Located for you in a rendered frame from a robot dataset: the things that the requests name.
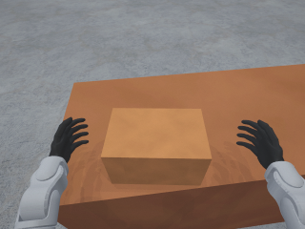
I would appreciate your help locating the right robot forearm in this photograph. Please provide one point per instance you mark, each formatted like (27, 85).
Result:
(287, 187)

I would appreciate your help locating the left robot forearm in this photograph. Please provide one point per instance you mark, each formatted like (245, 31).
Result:
(39, 205)

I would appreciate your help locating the right robot hand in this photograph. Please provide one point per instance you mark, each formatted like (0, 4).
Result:
(265, 143)

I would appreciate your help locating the carton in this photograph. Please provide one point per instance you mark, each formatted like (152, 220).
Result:
(156, 146)

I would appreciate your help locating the pedestal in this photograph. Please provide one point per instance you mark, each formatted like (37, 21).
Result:
(233, 193)

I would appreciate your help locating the left robot hand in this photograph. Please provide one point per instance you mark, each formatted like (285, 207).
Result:
(64, 137)

